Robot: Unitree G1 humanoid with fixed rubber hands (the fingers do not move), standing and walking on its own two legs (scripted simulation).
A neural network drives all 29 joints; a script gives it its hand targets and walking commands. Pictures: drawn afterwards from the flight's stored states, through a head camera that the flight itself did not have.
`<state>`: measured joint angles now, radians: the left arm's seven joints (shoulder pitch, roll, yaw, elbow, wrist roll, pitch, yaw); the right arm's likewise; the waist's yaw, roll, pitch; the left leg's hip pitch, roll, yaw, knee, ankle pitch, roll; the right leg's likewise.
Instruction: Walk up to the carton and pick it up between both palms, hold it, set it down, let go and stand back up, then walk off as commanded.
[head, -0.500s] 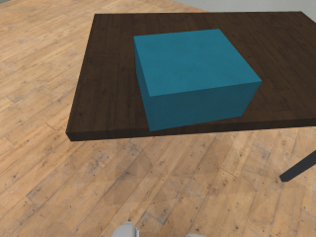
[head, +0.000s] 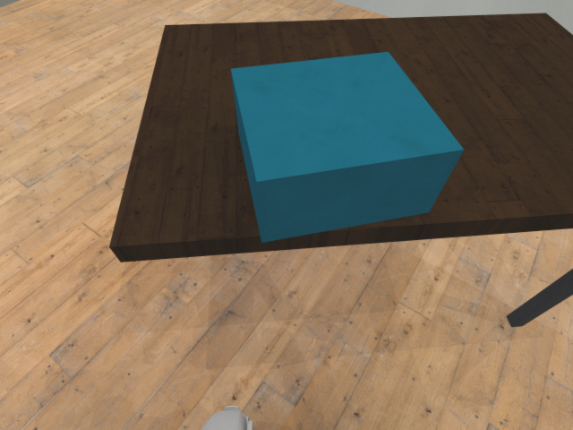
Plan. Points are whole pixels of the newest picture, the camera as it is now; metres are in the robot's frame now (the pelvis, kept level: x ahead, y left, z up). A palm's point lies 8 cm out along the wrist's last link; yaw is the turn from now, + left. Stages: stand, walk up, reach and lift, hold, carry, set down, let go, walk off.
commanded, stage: walk up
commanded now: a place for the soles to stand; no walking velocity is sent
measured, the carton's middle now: (329, 140) +0.56 -0.07 +0.07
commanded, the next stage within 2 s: none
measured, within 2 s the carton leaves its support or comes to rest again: neither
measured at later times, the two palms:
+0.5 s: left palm out of the picture +0.07 +0.30 -0.12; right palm out of the picture +0.08 -0.31 -0.10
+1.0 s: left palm out of the picture +0.04 +0.22 -0.11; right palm out of the picture +0.07 -0.42 -0.10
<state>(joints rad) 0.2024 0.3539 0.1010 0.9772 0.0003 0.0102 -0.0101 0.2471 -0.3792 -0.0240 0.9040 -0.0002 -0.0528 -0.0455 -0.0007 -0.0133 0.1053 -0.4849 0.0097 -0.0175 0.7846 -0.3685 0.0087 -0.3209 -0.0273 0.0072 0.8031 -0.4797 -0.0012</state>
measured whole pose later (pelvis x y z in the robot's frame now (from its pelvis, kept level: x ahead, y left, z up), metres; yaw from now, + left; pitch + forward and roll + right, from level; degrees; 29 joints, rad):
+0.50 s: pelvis +0.00 +0.00 +0.00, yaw +0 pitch -1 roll +0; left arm 0.16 0.35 0.09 0.97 0.00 0.00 -0.01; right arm 0.18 -0.38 -0.02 0.95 0.00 -0.06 -0.04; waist 0.00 -0.01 0.10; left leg -0.47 0.01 -0.03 0.76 -0.27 -0.01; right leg -0.31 -0.02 0.00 0.80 -0.48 0.01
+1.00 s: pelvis +0.02 -0.09 +0.00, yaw +0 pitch -2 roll +3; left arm 0.29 0.38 0.14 0.91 0.00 0.05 -0.05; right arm 0.22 -0.38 -0.02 0.99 0.00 -0.05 -0.09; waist 0.02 -0.07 0.10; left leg -0.55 0.01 -0.06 1.10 -0.47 -0.01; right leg -0.29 -0.01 0.00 0.84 -0.50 -0.03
